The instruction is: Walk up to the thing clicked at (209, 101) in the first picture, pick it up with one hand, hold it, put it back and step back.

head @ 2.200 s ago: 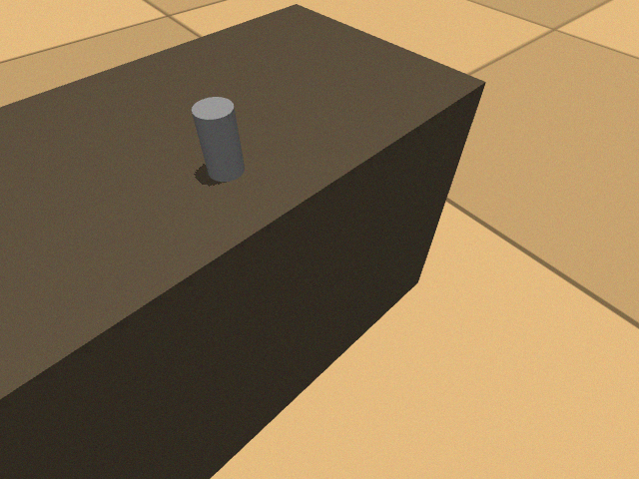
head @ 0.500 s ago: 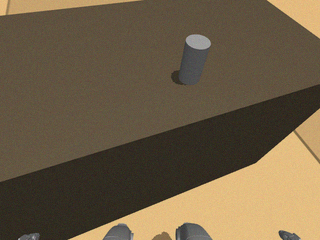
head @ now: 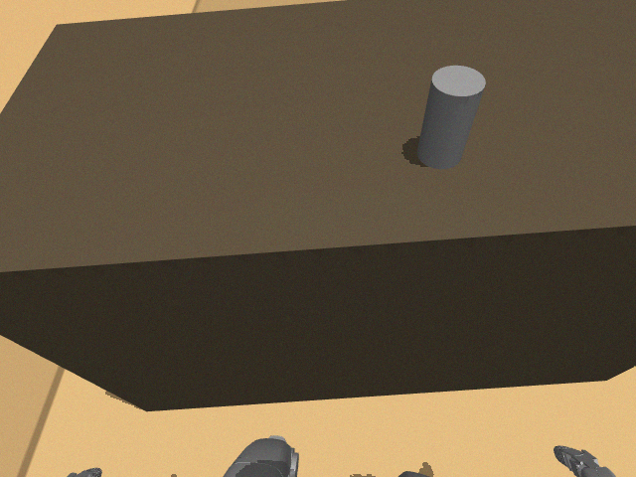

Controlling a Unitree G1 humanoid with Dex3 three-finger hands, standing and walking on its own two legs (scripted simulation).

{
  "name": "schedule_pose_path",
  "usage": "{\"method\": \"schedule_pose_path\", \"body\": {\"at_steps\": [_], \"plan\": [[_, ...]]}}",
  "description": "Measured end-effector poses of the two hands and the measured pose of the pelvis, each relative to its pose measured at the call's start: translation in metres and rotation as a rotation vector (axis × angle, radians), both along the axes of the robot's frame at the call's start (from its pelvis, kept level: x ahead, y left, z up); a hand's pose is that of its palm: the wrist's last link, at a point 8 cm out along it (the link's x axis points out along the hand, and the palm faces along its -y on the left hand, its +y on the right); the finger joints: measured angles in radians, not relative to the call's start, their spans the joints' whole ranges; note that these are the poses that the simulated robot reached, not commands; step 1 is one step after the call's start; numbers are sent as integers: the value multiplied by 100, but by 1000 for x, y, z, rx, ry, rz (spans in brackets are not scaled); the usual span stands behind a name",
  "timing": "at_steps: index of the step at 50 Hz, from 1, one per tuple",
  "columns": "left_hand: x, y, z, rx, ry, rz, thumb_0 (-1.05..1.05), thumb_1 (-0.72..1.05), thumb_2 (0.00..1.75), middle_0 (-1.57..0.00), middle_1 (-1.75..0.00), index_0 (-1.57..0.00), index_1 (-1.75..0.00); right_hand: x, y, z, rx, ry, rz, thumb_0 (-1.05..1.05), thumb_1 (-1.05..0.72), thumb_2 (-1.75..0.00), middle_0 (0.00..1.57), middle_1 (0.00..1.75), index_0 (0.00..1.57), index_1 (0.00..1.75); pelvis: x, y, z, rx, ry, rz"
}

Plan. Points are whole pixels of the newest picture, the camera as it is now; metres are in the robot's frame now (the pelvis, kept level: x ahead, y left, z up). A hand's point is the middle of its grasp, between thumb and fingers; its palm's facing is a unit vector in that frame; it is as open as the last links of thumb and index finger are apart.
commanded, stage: walk up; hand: right
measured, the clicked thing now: (447, 120) +0.55 -0.14 +0.11
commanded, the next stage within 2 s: stand in 1.92 s
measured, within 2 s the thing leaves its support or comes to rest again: neither
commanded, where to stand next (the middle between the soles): +0.07 +0.03 m, yaw +6 degrees
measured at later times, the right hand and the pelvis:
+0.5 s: hand out of the picture +0.11 -0.23 -0.15, palm faces -0.16 +0.93 -0.34, open 7.4 cm; pelvis -0.02 +0.02 +0.00, yaw +7 degrees
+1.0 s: hand out of the picture +0.13 -0.20 -0.14, palm faces -0.16 +0.91 -0.37, open 7.4 cm; pelvis +0.00 +0.05 +0.00, yaw +9 degrees
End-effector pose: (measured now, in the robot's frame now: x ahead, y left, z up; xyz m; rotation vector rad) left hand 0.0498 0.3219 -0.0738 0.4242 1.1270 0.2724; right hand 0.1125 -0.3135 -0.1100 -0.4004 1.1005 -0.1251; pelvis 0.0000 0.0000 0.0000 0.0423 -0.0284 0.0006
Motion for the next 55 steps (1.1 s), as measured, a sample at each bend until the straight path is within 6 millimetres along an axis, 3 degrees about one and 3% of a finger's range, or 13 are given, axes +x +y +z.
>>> {"method": "schedule_pose_path", "body": {"at_steps": [8, 15, 24, 28, 33, 39, 45, 55], "plan": [[-43, 37, -27, -8, 23, 89, 0, 90, 90, -20, -30, -21, -30, 23, 32, 9, -18, -75, 85, 0, -90, -89, 20, 30, 21, 30, -10, 19, -15, 7, -30, 58], [-53, 32, -28, -59, 28, 110, 1, 90, 90, -20, -30, -21, -30, 11, 44, 18, -11, -90, 78, 0, -90, -89, 20, 30, 21, 30, -14, 27, -5, -28, -23, 95], [-78, 17, -19, -24, 55, 127, 0, 90, 90, -20, -30, -21, -30, -1, 37, -2, 32, -15, 62, 0, -90, -89, 20, 30, 21, 30, -17, 17, -4, -66, -20, 119], [-85, 20, -11, -13, 58, 153, 0, 90, 90, -21, -30, -21, -30, -4, 41, -2, 41, 30, 73, 0, -90, -89, 20, 30, 21, 30, -16, 21, 2, -34, -17, 127], [-80, 38, -12, -21, 57, 149, 0, 90, 90, -21, -30, -21, -30, -6, 49, -3, 21, 61, 80, 0, -90, -89, 20, 30, 20, 30, -15, 36, 1, -33, -4, 150], [-57, 55, -28, -54, 51, 164, 0, 90, 90, -20, -30, -21, -30, -12, 66, 2, -4, 60, 72, 0, -90, -89, 20, 30, 20, 30, -12, 49, -1, -28, -9, 160], [-30, 49, -35, -83, 7, 150, 0, 90, 90, -20, -30, -21, -30, -1, 69, 5, -9, 44, 62, 0, -90, -89, 20, 30, 21, 30, -6, 46, 0, -57, -20, 157], [-9, 33, -31, -136, -15, 130, 0, 90, 90, -20, -30, -21, -30, 24, 75, 16, 4, -3, 75, 0, -90, -89, 20, 30, 21, 30, -4, 44, 9, -49, -26, 153]]}}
